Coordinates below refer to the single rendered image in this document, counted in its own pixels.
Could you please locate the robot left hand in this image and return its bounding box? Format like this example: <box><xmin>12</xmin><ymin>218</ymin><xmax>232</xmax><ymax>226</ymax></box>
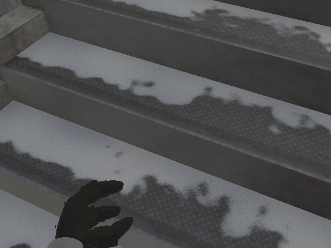
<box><xmin>55</xmin><ymin>180</ymin><xmax>133</xmax><ymax>248</ymax></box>

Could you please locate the left robot forearm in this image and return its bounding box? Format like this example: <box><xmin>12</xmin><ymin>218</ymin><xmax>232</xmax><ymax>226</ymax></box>
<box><xmin>47</xmin><ymin>237</ymin><xmax>83</xmax><ymax>248</ymax></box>

